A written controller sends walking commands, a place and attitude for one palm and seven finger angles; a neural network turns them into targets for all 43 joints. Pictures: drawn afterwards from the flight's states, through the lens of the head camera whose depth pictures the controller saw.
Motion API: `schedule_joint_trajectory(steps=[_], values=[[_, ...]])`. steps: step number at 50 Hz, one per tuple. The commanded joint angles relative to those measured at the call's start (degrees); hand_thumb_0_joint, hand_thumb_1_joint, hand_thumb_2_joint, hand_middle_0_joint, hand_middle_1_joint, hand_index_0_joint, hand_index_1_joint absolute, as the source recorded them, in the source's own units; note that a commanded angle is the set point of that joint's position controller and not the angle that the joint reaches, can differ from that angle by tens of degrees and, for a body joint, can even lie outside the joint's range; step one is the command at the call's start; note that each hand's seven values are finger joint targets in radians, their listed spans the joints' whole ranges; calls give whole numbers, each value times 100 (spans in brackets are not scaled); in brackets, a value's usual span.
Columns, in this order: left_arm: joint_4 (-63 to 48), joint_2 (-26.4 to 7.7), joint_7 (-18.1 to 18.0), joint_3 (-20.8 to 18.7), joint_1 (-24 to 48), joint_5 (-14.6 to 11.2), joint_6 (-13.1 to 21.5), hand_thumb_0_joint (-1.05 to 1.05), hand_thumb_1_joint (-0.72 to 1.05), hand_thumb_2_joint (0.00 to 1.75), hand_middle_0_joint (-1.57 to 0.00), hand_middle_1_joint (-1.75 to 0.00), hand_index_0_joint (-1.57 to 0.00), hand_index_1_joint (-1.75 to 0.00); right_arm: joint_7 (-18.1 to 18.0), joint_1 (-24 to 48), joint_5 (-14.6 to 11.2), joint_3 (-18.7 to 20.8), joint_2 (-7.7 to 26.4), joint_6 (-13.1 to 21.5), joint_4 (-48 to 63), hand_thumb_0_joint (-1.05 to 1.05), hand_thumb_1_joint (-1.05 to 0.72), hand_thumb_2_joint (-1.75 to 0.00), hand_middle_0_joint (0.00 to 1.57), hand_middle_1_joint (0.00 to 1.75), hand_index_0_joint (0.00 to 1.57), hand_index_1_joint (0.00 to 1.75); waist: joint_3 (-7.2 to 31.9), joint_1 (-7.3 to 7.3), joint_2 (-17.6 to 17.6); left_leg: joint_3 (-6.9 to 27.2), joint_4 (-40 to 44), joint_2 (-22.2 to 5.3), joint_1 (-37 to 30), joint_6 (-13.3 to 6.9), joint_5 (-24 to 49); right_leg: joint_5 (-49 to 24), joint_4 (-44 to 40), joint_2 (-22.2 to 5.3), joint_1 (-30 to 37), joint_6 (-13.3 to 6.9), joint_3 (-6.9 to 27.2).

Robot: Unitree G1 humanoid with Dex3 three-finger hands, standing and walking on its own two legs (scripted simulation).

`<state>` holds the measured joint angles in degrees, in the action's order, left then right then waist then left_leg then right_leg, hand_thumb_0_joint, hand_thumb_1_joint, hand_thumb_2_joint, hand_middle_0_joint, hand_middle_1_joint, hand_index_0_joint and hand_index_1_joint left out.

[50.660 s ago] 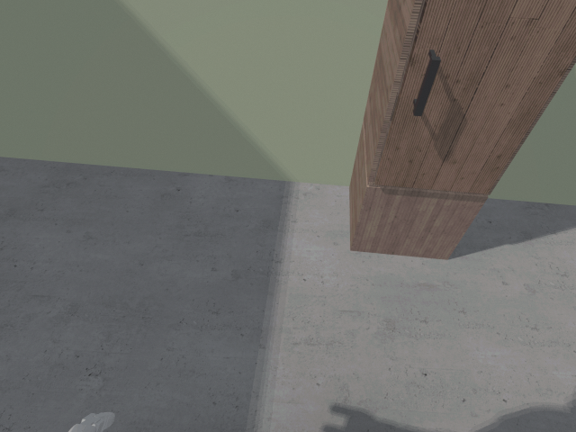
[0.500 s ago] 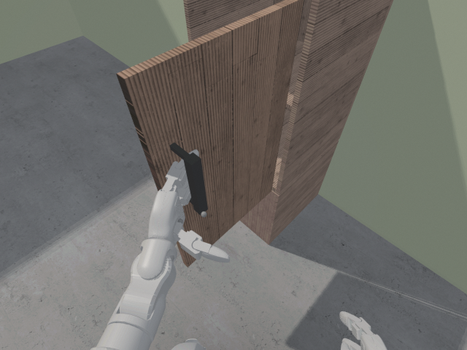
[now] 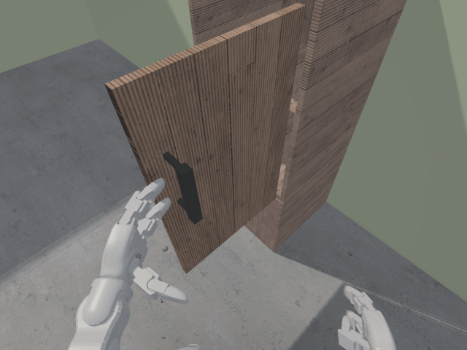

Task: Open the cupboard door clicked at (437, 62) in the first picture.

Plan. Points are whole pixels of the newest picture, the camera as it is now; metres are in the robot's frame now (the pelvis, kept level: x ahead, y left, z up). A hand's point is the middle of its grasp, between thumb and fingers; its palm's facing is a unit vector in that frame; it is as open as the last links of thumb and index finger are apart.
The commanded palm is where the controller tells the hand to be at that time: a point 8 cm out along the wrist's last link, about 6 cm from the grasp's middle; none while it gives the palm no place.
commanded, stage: slide the hand sideways off the handle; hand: left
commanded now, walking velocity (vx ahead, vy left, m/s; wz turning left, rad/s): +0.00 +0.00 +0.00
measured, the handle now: (183, 189) +0.37 +0.11 +0.07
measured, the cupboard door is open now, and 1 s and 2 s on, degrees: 90 90 90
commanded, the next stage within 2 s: draw the hand back to the body in 0.20 s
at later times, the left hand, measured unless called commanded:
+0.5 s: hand (130, 265) +0.22 +0.16 +0.09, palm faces -0.07 -1.00 -0.04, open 16.3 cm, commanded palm +0.19 +0.23 +0.10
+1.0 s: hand (65, 262) +0.21 +0.23 +0.13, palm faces +0.21 -0.94 -0.27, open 14.9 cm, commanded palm +0.17 +0.28 +0.15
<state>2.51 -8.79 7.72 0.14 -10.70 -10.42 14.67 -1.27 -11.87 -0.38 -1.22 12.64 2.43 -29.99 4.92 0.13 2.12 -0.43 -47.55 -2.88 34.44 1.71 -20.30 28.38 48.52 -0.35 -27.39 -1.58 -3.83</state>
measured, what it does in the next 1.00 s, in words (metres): stands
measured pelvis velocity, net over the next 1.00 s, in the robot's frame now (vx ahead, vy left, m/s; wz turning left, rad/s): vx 0.00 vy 0.03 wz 0.00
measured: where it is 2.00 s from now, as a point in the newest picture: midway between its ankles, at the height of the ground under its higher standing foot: outside the picture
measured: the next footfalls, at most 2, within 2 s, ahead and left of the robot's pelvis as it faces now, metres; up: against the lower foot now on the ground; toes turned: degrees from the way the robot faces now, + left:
none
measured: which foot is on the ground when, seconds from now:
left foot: down 0.00-1.00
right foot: down 0.00-1.00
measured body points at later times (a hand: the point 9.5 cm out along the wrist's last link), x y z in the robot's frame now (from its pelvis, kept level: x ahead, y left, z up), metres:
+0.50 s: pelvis -0.01 +0.00 +0.00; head +0.01 -0.02 +0.45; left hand +0.22 +0.22 +0.09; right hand +0.17 -0.23 -0.09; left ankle +0.04 +0.14 -0.70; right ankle -0.04 -0.10 -0.70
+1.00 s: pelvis +0.00 +0.03 +0.03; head +0.00 +0.02 +0.48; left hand +0.19 +0.28 +0.15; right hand +0.19 -0.19 -0.05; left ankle +0.04 +0.14 -0.70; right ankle -0.04 -0.10 -0.70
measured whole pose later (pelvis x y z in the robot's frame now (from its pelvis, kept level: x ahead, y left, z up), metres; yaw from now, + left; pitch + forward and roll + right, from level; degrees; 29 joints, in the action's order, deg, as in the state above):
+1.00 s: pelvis +0.00 +0.03 +0.03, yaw +0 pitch +0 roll -1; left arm -18.5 -16.3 -2.4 -7.9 -25.5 -5.1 4.0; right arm -6.5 -11.8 -0.2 -3.7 12.4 7.7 -33.0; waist 1.4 2.3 2.6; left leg -1.3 -35.8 -2.0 20.7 -0.3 -15.6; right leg 20.9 32.8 -0.7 -12.2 0.5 -3.2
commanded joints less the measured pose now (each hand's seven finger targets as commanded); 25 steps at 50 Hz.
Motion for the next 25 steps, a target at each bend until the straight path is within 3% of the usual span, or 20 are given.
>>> schedule_joint_trajectory(steps=[1,8,10,12,14,16,17,19,25], values=[[-1530,-598,165,-625,175,-249,501,0,-50,30,-15,-30,-15,-30,-66,322,-51,251,592,352,906,0,-90,-90,20,30,20,30,1216,39,-269,-28,273,363,-1141,-273,1443,-3253,-683,92,237,202,242],[-1801,-863,582,-856,-239,-473,657,0,-50,30,-15,-30,-15,-30,-149,271,-76,288,680,468,944,0,-90,-90,20,30,20,30,1066,-55,-405,29,84,374,-832,-282,1176,-3151,-659,38,64,296,380],[-1850,-706,681,-642,-84,-517,685,0,-50,30,-15,-30,-15,-30,-167,266,-91,268,682,536,938,0,-90,-90,20,30,20,30,914,-135,-289,70,63,375,-790,-282,999,-2688,-663,63,-171,259,330],[-1876,-830,716,-699,184,-546,716,0,-50,30,-15,-30,-15,-30,-216,268,-83,282,719,614,880,0,-90,-90,20,30,20,30,932,-185,-370,103,-40,358,-718,-294,874,-2386,-709,49,-288,265,443],[-1808,-747,737,-626,178,-550,689,0,-50,30,-15,-30,-15,-30,-227,273,-88,277,714,673,868,0,-90,-90,20,30,20,30,993,-153,-285,123,-51,362,-689,-287,823,-2212,-696,31,-291,240,444],[-1938,-907,710,-765,226,-566,657,0,-50,30,-15,-30,-15,-30,-244,280,-103,287,721,722,879,0,-90,-90,20,30,20,30,1105,-88,-210,128,-4,348,-764,-288,806,-2047,-714,41,-278,217,429],[-1977,-1144,671,-1004,38,-578,614,0,-50,30,-15,-30,-15,-30,-251,261,-107,284,736,723,887,0,-90,-90,20,30,20,30,1196,-7,-246,124,33,332,-753,-292,833,-1979,-753,52,-135,208,463],[-2109,-1208,623,-1129,-103,-582,521,0,-50,30,-15,-30,-15,-30,-260,317,-129,254,691,735,937,0,-90,-90,20,30,20,30,1273,68,-151,104,124,332,-857,-293,949,-2149,-765,37,63,193,447],[-2219,-1175,623,-1289,-660,-735,146,0,-50,30,-15,-30,-15,-30,-266,365,-187,200,662,763,994,0,-90,-90,20,30,20,30,883,129,-153,93,407,318,-991,-275,917,-2150,-951,103,144,203,281]])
